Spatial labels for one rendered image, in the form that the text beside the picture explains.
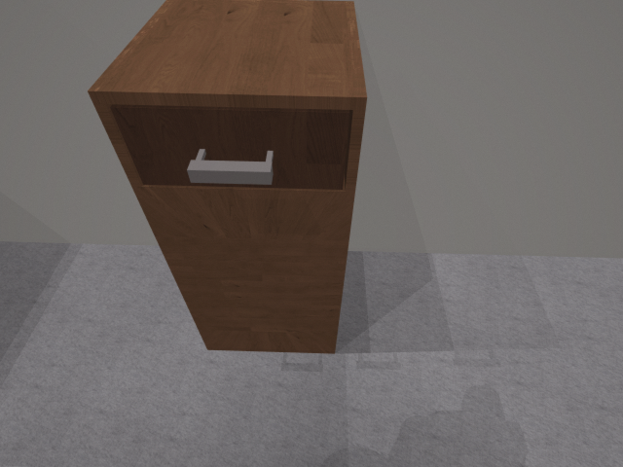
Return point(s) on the cabinet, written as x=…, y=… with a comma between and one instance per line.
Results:
x=260, y=269

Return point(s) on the drawer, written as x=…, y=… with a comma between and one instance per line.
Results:
x=309, y=145

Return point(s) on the handle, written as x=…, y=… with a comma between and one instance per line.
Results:
x=231, y=172

